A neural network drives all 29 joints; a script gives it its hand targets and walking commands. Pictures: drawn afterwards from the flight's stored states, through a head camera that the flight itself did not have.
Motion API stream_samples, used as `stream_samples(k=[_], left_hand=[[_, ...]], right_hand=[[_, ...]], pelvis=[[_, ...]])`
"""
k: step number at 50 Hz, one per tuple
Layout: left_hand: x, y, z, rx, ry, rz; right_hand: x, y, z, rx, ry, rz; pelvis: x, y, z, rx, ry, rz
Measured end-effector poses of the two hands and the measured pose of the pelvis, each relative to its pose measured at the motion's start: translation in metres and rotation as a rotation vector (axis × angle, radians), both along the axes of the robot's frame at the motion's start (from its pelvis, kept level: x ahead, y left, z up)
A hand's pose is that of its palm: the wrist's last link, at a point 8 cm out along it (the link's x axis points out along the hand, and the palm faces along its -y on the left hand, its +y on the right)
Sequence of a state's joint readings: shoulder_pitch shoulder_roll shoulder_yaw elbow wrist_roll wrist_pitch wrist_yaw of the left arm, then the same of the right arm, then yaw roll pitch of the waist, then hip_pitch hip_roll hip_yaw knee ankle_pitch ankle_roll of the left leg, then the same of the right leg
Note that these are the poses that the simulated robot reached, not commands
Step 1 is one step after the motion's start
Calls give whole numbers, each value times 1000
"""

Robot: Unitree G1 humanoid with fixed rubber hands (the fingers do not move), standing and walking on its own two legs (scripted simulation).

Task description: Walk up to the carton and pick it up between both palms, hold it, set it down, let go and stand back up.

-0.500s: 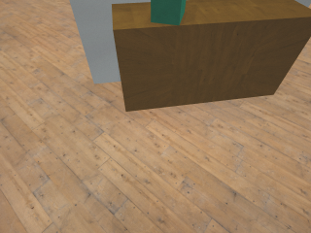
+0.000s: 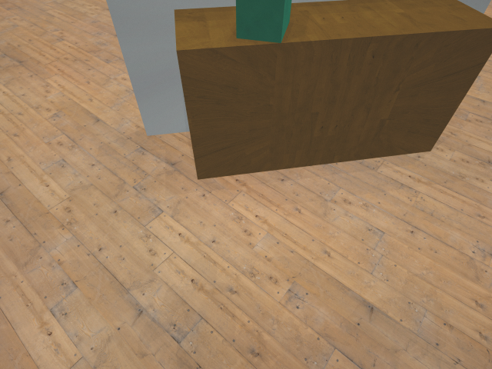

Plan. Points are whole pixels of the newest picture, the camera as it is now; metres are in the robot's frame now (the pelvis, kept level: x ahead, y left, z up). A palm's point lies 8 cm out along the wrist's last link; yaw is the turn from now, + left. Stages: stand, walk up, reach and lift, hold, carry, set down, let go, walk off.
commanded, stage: stand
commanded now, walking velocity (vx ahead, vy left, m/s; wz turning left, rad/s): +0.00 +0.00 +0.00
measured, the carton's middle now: (265, 7) +1.43 -0.11 +0.04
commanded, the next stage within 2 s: walk up in 0.68 s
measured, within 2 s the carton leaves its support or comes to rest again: neither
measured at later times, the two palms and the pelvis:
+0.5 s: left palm out of the picture +0.07 +0.27 -0.12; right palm out of the picture +0.08 -0.30 -0.12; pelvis +0.00 -0.01 +0.00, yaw +0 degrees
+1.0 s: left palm out of the picture +0.05 +0.29 -0.12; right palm out of the picture +0.06 -0.31 -0.13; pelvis +0.00 -0.01 -0.01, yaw +3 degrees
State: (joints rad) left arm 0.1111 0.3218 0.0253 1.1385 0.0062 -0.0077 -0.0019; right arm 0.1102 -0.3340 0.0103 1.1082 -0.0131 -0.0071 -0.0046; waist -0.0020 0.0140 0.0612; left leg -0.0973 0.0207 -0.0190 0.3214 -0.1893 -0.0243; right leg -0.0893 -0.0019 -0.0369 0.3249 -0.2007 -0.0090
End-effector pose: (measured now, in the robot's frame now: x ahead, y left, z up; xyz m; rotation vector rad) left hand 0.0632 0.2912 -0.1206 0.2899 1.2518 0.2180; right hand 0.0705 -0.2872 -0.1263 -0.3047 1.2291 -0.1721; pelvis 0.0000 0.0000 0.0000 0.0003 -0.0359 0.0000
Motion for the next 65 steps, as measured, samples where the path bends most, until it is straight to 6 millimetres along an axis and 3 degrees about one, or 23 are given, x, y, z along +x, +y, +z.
stream_samples(k=[11,30,45,51,57,60,65], left_hand=[[2,-4,1,0,-7,6],[8,-17,0,-19,-38,-2],[-5,-14,2,-4,-19,10],[-13,5,-1,-17,-87,47],[-26,40,-18,-16,-40,83],[-16,52,-27,-13,11,68],[31,55,-23,-25,-25,31]], right_hand=[[-8,-3,-4,5,28,-2],[7,-10,2,-5,-31,8],[-10,-12,-3,9,6,4],[-5,-19,0,-14,8,36],[32,-14,15,-80,-37,86],[43,-13,20,-115,-94,50],[51,-9,30,-129,-78,25]], pelvis=[[2,-2,0,6,1,1],[-2,-9,0,2,-6,2],[-4,-11,0,1,-10,3],[6,-5,-9,-15,-17,57],[26,15,-18,-22,-26,83],[38,22,-23,7,-24,65],[66,24,-16,25,-31,58]])
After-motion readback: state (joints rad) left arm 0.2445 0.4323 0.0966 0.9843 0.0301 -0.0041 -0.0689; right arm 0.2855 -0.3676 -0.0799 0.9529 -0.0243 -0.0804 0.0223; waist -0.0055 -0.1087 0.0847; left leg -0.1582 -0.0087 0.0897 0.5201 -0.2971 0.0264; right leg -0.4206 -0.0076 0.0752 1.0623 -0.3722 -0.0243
